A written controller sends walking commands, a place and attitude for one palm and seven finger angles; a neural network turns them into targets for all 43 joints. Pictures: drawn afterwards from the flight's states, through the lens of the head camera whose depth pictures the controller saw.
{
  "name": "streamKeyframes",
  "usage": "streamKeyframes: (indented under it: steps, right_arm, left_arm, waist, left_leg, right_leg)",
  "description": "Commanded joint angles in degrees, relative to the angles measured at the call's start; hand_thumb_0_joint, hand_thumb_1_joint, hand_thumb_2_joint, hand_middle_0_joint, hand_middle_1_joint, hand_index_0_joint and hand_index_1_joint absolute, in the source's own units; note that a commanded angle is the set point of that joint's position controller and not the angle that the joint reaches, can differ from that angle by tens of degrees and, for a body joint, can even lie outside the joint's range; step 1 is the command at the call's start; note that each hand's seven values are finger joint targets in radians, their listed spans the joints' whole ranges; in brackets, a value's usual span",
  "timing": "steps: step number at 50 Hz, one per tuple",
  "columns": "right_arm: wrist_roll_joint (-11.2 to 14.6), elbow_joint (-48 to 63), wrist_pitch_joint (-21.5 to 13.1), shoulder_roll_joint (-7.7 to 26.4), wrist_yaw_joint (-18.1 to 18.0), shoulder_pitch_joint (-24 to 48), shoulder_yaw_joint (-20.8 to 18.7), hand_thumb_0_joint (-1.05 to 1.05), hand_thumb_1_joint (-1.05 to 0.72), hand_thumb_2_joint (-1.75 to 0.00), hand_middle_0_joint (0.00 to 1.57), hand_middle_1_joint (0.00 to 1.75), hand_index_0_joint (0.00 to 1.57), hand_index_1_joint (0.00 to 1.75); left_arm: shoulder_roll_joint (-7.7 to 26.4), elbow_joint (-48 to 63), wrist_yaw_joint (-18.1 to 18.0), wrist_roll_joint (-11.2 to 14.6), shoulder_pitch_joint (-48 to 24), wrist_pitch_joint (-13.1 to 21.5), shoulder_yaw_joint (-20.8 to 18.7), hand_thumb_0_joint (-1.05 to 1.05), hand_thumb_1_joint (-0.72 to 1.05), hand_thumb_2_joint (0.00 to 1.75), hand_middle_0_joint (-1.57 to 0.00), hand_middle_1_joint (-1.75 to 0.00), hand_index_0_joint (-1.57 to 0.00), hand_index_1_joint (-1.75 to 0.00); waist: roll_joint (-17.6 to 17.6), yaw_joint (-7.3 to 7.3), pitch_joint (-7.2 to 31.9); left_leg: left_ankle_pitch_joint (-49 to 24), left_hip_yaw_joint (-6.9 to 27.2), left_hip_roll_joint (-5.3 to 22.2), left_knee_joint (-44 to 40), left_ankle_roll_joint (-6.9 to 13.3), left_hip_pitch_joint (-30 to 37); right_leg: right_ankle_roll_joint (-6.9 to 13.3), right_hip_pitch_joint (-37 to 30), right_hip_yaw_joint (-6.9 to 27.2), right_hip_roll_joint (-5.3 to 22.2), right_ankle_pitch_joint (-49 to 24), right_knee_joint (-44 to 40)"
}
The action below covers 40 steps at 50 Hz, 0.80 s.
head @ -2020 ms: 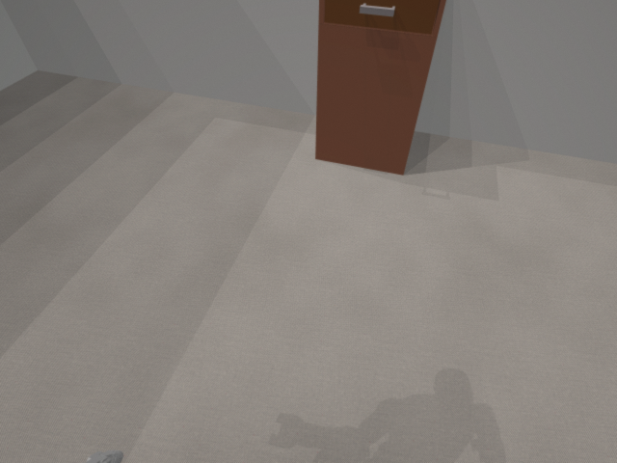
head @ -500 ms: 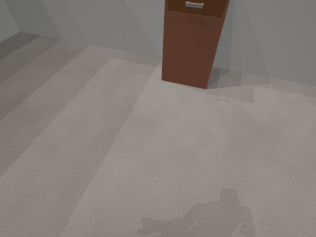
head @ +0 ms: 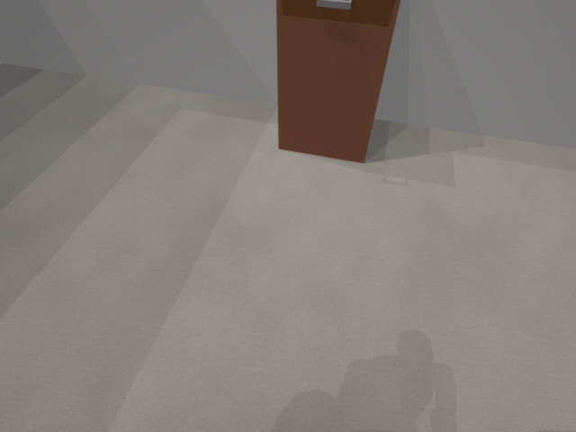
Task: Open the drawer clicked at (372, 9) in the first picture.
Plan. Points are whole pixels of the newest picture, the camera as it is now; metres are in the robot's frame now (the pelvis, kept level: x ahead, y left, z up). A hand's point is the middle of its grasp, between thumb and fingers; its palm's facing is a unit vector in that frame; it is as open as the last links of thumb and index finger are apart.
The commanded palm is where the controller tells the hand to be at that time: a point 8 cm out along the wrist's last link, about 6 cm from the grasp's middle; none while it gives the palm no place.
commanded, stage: walk to a spot facing it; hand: left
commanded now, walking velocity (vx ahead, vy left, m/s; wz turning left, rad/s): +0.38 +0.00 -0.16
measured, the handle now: (334, 1) +1.57 -0.03 +0.02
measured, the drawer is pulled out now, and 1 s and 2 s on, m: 0.00 0.00 0.00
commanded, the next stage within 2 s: turn to face it in 1.40 s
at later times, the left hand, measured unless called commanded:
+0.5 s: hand (179, 345) +0.28 +0.23 -0.16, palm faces -0.05 -0.98 -0.19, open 7.4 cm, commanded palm none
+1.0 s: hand (228, 268) +0.45 +0.17 -0.16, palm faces -0.11 -0.97 -0.20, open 7.2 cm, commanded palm none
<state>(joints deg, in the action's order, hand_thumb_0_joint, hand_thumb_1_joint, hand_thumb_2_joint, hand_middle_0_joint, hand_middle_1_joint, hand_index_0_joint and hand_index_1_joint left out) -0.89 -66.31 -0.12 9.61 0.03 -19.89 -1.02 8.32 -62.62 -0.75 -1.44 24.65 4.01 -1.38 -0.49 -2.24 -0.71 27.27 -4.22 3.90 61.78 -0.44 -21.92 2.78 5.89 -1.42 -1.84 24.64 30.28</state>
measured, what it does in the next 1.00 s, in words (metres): walks ahead: left foot, then right foot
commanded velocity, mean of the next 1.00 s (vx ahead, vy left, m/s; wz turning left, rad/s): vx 0.38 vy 0.00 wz -0.12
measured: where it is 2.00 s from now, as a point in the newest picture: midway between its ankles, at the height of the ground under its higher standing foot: (327, 283)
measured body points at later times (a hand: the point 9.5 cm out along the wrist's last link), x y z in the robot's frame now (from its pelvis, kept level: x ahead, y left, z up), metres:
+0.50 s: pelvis +0.21 +0.05 +0.01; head +0.22 +0.05 +0.46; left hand +0.28 +0.28 -0.14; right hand +0.21 -0.19 -0.14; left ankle +0.22 +0.13 -0.73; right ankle +0.23 -0.08 -0.66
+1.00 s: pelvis +0.43 -0.01 +0.01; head +0.45 -0.01 +0.46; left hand +0.46 +0.23 -0.14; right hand +0.44 -0.26 -0.14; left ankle +0.54 +0.11 -0.69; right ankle +0.36 -0.12 -0.73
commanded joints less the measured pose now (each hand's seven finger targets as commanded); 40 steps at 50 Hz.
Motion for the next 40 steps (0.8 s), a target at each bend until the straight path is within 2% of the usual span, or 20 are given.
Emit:
streamKeyframes:
  steps: [1, 7, 8, 10, 11, 12, 13, 14, 16, 18, 21, 25, 31, 33, 34, 35, 36, 37, 39, 40]
  right_arm:
    - [-0.20, 10.68, -2.80, 3.54, 0.64, 14.37, -1.75, 0.00, -0.90, -0.90, 0.20, 0.30, 0.20, 0.30]
    - [0.60, 11.42, -2.89, 2.05, 1.90, 13.66, -1.83, 0.00, -0.90, -0.90, 0.20, 0.30, 0.20, 0.30]
    - [0.55, 11.01, -3.23, 2.63, 1.61, 11.40, -2.07, 0.00, -0.90, -0.90, 0.20, 0.30, 0.20, 0.30]
    - [-0.08, 6.95, -3.76, 5.20, 0.47, -1.81, -2.92, 0.00, -0.90, -0.90, 0.20, 0.30, 0.20, 0.30]
    - [-0.70, 4.58, -3.78, 9.18, -0.33, -10.06, -3.84, 0.00, -0.90, -0.90, 0.20, 0.30, 0.20, 0.30]
    - [-1.46, 3.66, -4.00, 15.32, -0.84, -14.14, -5.21, 0.00, -0.90, -0.90, 0.20, 0.30, 0.20, 0.30]
    - [-0.56, 4.39, -3.41, 15.85, -0.75, -11.44, -4.95, 0.00, -0.90, -0.90, 0.20, 0.30, 0.20, 0.30]
    - [-0.08, 6.05, -3.21, 13.17, -1.01, -5.17, -4.61, 0.00, -0.90, -0.90, 0.20, 0.30, 0.20, 0.30]
    - [-0.64, 7.37, -4.03, 6.22, -1.15, 1.72, -2.98, 0.00, -0.90, -0.90, 0.20, 0.30, 0.20, 0.30]
    - [-0.66, 7.06, -5.05, 4.24, -1.31, 2.87, -2.34, 0.00, -0.90, -0.90, 0.20, 0.30, 0.20, 0.30]
    - [-0.60, 7.32, -5.56, 4.11, -1.18, 3.45, -2.89, 0.00, -0.90, -0.90, 0.20, 0.30, 0.20, 0.30]
    - [-0.60, 6.69, -5.52, 6.30, -0.86, 1.00, -3.27, 0.00, -0.90, -0.90, 0.20, 0.30, 0.20, 0.30]
    - [-1.10, 4.80, -4.46, 7.89, -0.66, -3.37, -3.55, 0.00, -0.90, -0.90, 0.20, 0.30, 0.20, 0.30]
    - [-0.94, 4.57, -4.02, 7.91, -0.63, -2.99, -3.22, 0.00, -0.90, -0.90, 0.20, 0.30, 0.20, 0.30]
    - [-0.48, 4.59, -4.06, 6.76, -0.30, -2.98, -3.03, 0.00, -0.90, -0.90, 0.20, 0.30, 0.20, 0.30]
    - [0.14, 6.34, -4.47, 3.64, 0.28, -2.83, -2.17, 0.00, -0.90, -0.90, 0.20, 0.30, 0.20, 0.30]
    - [0.18, 8.78, -4.57, 4.27, 0.26, 0.56, -1.95, 0.00, -0.90, -0.90, 0.20, 0.30, 0.20, 0.30]
    - [0.11, 9.06, -4.40, 4.90, 0.20, 4.78, -2.50, 0.00, -0.90, -0.90, 0.20, 0.30, 0.20, 0.30]
    - [-0.30, 8.83, -3.88, 4.42, 0.32, 6.39, -2.77, 0.00, -0.90, -0.90, 0.20, 0.30, 0.20, 0.30]
    - [-0.60, 7.84, -3.11, 3.10, 0.44, 4.12, -2.62, 0.00, -0.90, -0.90, 0.20, 0.30, 0.20, 0.30]
  left_arm:
    - [7.98, -1.48, -1.29, -0.55, 9.51, 0.18, -1.61, 0.00, 0.90, 0.90, -0.20, -0.30, -0.20, -0.30]
    - [8.46, -2.04, -1.21, -0.05, 4.94, 0.64, -1.84, 0.00, 0.90, 0.90, -0.20, -0.30, -0.20, -0.30]
    - [9.17, -2.19, -1.18, 0.03, 4.40, 0.72, -2.22, 0.00, 0.90, 0.90, -0.20, -0.30, -0.20, -0.30]
    - [9.21, -2.13, -1.04, 0.24, 3.38, 0.63, -2.73, 0.00, 0.90, 0.90, -0.20, -0.30, -0.20, -0.30]
    - [7.48, -1.78, -0.64, 0.56, 4.93, 0.48, -2.77, 0.00, 0.90, 0.90, -0.20, -0.30, -0.20, -0.30]
    - [3.49, -0.79, 0.13, 1.31, 9.01, -0.02, -2.60, 0.00, 0.90, 0.90, -0.20, -0.30, -0.20, -0.30]
    - [3.01, 1.08, 0.15, 0.95, 7.13, 0.28, -2.28, 0.00, 0.90, 0.90, -0.20, -0.30, -0.20, -0.30]
    - [2.82, 2.16, 0.06, 0.66, 3.42, -0.31, -1.71, 0.00, 0.90, 0.90, -0.20, -0.30, -0.20, -0.30]
    - [2.37, 2.28, 1.09, -0.34, -0.71, -1.00, -2.08, 0.00, 0.90, 0.90, -0.20, -0.30, -0.20, -0.30]
    - [0.74, 1.89, 1.51, -0.71, 0.82, -2.37, -2.08, 0.00, 0.90, 0.90, -0.20, -0.30, -0.20, -0.30]
    - [0.59, 3.45, 1.76, -0.81, -0.09, -3.61, -2.51, 0.00, 0.90, 0.90, -0.20, -0.30, -0.20, -0.30]
    - [2.04, 7.36, 2.42, -0.61, -8.83, -3.65, -2.62, 0.00, 0.90, 0.90, -0.20, -0.30, -0.20, -0.30]
    - [3.24, 10.09, 2.61, -0.60, -17.17, -2.54, -2.64, 0.00, 0.90, 0.90, -0.20, -0.30, -0.20, -0.30]
    - [4.75, 8.00, 2.48, -0.63, -11.18, -1.97, -3.07, 0.00, 0.90, 0.90, -0.20, -0.30, -0.20, -0.30]
    - [7.57, 5.64, 2.06, -0.83, -4.26, -1.36, -3.70, 0.00, 0.90, 0.90, -0.20, -0.30, -0.20, -0.30]
    - [13.84, 3.33, 1.29, -0.88, 4.09, -0.67, -5.30, 0.00, 0.90, 0.90, -0.20, -0.30, -0.20, -0.30]
    - [17.73, 2.41, 0.95, 0.33, 7.87, -0.57, -5.89, 0.00, 0.90, 0.90, -0.20, -0.30, -0.20, -0.30]
    - [16.87, 2.73, 0.64, 0.40, 4.79, -0.63, -5.71, 0.00, 0.90, 0.90, -0.20, -0.30, -0.20, -0.30]
    - [11.31, 4.70, 0.11, 0.29, -3.40, -0.47, -4.14, 0.00, 0.90, 0.90, -0.20, -0.30, -0.20, -0.30]
    - [9.53, 5.02, 0.12, 0.07, -5.95, -0.15, -3.38, 0.00, 0.90, 0.90, -0.20, -0.30, -0.20, -0.30]
  waist:
    - [5.75, -0.55, -7.86]
    - [9.08, 2.65, -8.78]
    - [8.44, 3.83, -6.76]
    - [5.70, 9.51, 0.31]
    - [-0.64, 12.05, 7.13]
    - [-16.33, 10.65, 12.06]
    - [-14.94, 8.58, 10.49]
    - [-12.02, 7.34, 4.92]
    - [-4.30, 4.10, -4.32]
    - [-3.84, 1.33, -4.18]
    - [-3.31, -0.01, -3.80]
    - [-3.37, 1.44, -5.44]
    - [-3.98, 3.84, -5.05]
    - [-2.01, 0.51, -2.27]
    - [2.21, -2.56, 1.12]
    - [14.31, -5.40, 6.84]
    - [16.88, -5.94, 8.33]
    - [13.44, -6.03, 6.15]
    - [2.38, -1.63, -0.57]
    - [3.48, 0.78, -1.55]
  left_leg:
    - [-4.82, 0.22, 3.51, 0.67, -0.75, -22.78]
    - [-17.33, -4.57, -0.04, -18.98, 1.07, -2.97]
    - [-17.61, -5.01, -1.17, -21.17, 1.71, 1.50]
    - [-20.25, -4.48, -2.55, -26.75, 2.65, 17.72]
    - [-17.42, 1.98, 2.61, -28.57, 4.00, 28.90]
    - [-11.48, 25.93, 18.95, -38.25, 9.42, 35.80]
    - [0.06, 35.40, 24.06, -47.36, 12.72, 29.51]
    - [10.75, 34.65, 24.50, -50.86, 12.75, 20.63]
    - [6.48, 23.13, 19.18, -51.58, 9.65, 8.02]
    - [-2.99, 12.48, 15.62, -51.37, 8.28, 2.81]
    - [-8.21, 5.66, 14.01, -53.06, 8.98, 0.97]
    - [-10.64, 2.56, 13.75, -54.35, 9.48, 5.66]
    - [-17.56, 0.29, 14.44, -48.10, 8.35, 14.46]
    - [-24.80, -3.29, 11.54, -38.13, 5.94, 13.65]
    - [-28.10, -6.41, 8.68, -25.43, 3.91, 6.84]
    - [-14.33, -10.98, 3.04, -7.42, 1.05, -7.13]
    - [4.89, -5.89, -0.24, 5.54, 0.62, -16.73]
    - [2.23, 0.20, 2.39, 11.59, 1.16, -19.90]
    - [-6.44, 3.17, 6.42, 9.90, 0.81, -18.41]
    - [-9.01, 2.36, 6.64, 6.91, 0.08, -14.96]
  right_leg:
    - [9.16, -7.38, 16.93, 17.99, -30.74, -15.21]
    - [4.77, 3.78, 7.05, 12.48, -34.48, -17.86]
    - [4.61, 2.79, 6.23, 12.51, -39.66, -14.41]
    - [2.90, 4.56, 4.05, 10.20, -44.41, 1.71]
    - [1.77, 9.31, 2.36, 7.27, -34.90, 15.37]
    - [-0.14, 20.62, -1.80, -1.09, -0.54, 36.27]
    - [0.94, 24.85, 2.53, -0.65, 7.37, 46.24]
    - [1.05, 28.48, 3.14, 3.12, 3.70, 51.71]
    - [0.16, 29.72, 3.09, 7.27, -4.18, 49.48]
    - [-0.81, 25.37, 2.19, 8.46, -6.33, 44.12]
    - [-2.09, 24.21, 1.07, 10.05, -9.98, 35.91]
    - [-3.15, 23.87, -1.25, 10.57, -13.44, 19.83]
    - [-2.58, 18.78, -5.47, 6.94, -11.60, 5.00]
    - [-1.34, 8.01, -8.17, 3.69, -13.10, -1.06]
    - [1.06, -4.60, -4.11, 5.76, -11.80, -2.94]
    - [6.59, -17.19, 15.30, 19.95, -7.49, -7.87]
    - [11.56, -20.34, 30.12, 27.89, -9.24, -14.91]
    - [11.48, -15.65, 29.08, 27.53, -5.74, -16.04]
    - [8.75, -3.84, 18.63, 24.20, -5.93, -17.52]
    - [6.64, 1.09, 12.31, 21.53, -8.79, -18.49]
